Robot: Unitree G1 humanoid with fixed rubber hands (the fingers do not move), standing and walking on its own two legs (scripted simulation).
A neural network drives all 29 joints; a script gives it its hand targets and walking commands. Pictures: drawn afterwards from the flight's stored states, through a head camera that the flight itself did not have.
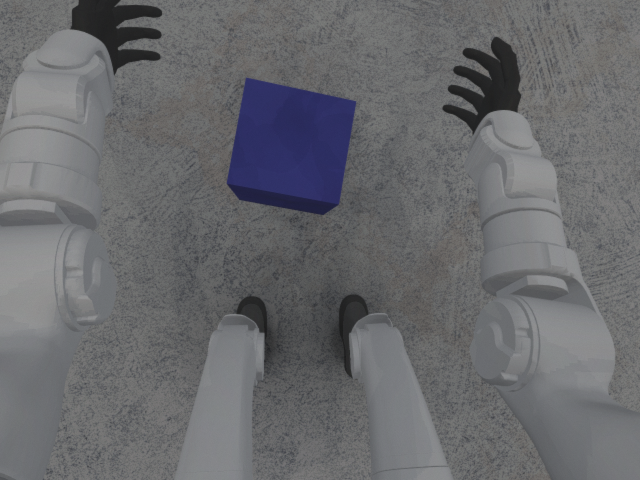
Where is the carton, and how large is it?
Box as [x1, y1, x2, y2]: [227, 78, 355, 214]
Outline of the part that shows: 246,78 227,178 227,184 239,199 320,214 325,213 338,204 355,101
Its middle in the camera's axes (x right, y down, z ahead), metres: -0.07 -0.17 +0.85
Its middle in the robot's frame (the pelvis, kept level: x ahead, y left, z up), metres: +0.55 +0.01 -0.53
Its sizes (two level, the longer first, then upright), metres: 0.210 0.200 0.250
